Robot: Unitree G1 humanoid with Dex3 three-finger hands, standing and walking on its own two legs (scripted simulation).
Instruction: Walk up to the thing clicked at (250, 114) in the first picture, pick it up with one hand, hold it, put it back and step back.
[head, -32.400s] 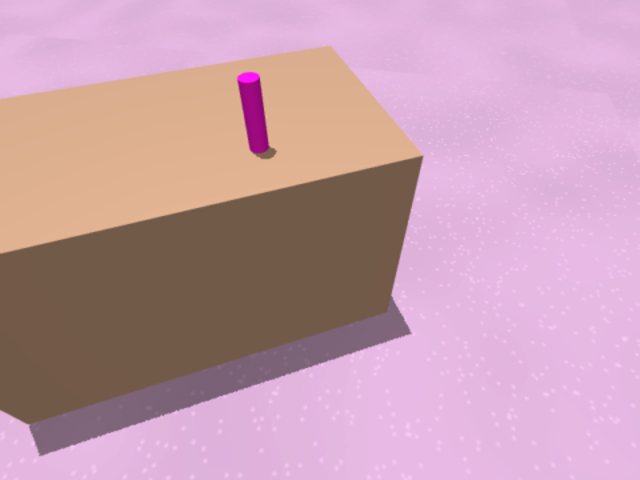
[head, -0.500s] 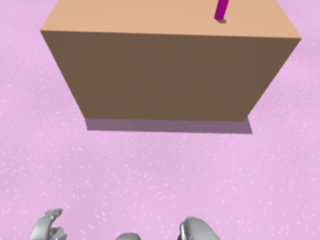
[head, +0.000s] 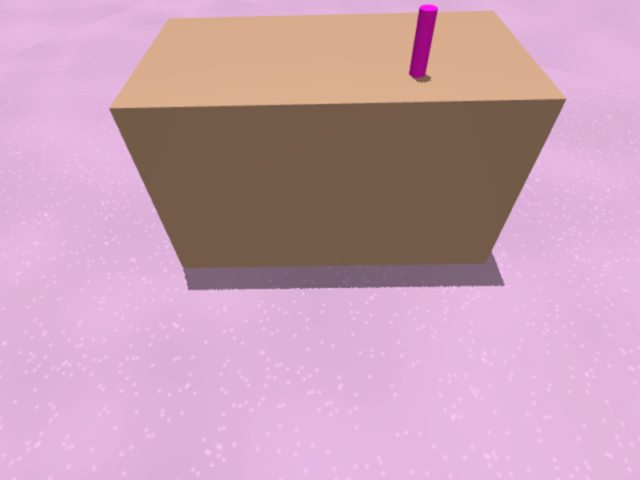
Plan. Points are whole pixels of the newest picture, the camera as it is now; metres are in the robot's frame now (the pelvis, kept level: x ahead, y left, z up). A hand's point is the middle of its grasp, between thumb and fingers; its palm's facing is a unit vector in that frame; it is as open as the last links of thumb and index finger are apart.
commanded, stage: step back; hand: right
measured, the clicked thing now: (422, 43) +1.16 -0.22 +0.02
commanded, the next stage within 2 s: stand in 0.64 s
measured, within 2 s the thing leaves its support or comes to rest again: neither
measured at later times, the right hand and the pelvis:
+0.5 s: hand out of the picture +0.11 -0.27 -0.15, palm faces -0.01 +0.94 -0.35, open 7.4 cm; pelvis +0.04 -0.01 +0.01, yaw +0 degrees
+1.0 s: hand out of the picture +0.14 -0.26 -0.13, palm faces -0.02 +0.94 -0.33, open 7.3 cm; pelvis +0.03 -0.01 +0.02, yaw -1 degrees
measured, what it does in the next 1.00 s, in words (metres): stands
